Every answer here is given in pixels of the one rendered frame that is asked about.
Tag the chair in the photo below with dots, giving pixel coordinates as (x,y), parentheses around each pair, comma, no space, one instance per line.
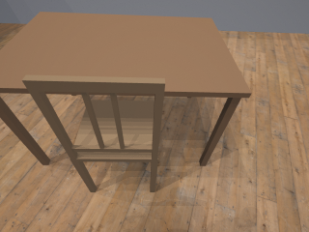
(110,130)

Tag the table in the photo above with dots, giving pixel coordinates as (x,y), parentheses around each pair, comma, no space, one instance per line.
(188,52)

